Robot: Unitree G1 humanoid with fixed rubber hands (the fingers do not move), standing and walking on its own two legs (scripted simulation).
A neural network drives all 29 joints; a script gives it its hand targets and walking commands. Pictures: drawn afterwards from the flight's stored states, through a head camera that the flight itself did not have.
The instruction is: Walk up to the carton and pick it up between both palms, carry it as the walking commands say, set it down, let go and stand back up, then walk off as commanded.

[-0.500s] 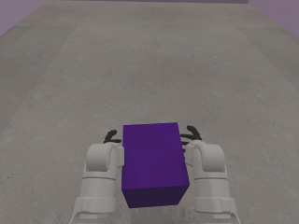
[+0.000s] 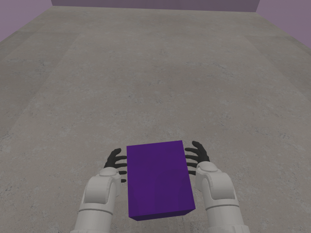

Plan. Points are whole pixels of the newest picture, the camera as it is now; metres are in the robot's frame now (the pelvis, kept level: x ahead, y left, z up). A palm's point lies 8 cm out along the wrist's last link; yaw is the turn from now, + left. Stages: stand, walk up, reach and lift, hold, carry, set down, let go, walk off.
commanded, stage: carry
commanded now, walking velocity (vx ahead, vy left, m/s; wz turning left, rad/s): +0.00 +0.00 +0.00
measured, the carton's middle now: (158, 183) +0.30 -0.01 -0.04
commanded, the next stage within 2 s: none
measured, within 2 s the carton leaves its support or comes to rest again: neither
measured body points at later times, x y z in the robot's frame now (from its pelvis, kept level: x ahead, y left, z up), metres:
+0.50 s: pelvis -0.02 +0.01 +0.00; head -0.03 +0.02 +0.45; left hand +0.28 +0.14 +0.02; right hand +0.29 -0.11 +0.04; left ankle +0.04 +0.08 -0.72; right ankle +0.07 -0.09 -0.72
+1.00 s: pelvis -0.02 +0.03 +0.00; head -0.02 +0.04 +0.45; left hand +0.28 +0.16 +0.01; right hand +0.29 -0.08 +0.02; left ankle +0.04 +0.08 -0.72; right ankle +0.07 -0.09 -0.72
